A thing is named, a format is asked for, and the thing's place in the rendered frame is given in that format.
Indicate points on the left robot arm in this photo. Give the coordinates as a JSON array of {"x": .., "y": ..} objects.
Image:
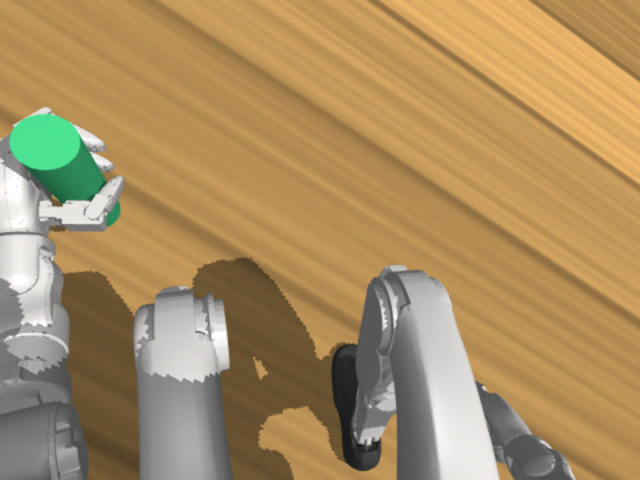
[{"x": 40, "y": 433}]

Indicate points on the right robot hand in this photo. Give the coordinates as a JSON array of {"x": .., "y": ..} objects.
[{"x": 503, "y": 422}]

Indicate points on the left robot hand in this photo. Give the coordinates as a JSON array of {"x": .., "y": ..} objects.
[{"x": 26, "y": 204}]

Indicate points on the right robot foot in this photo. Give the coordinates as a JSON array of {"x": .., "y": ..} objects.
[{"x": 345, "y": 385}]

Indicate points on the right robot arm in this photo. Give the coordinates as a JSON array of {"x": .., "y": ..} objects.
[{"x": 529, "y": 457}]

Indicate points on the can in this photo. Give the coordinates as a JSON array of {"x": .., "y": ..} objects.
[{"x": 51, "y": 149}]

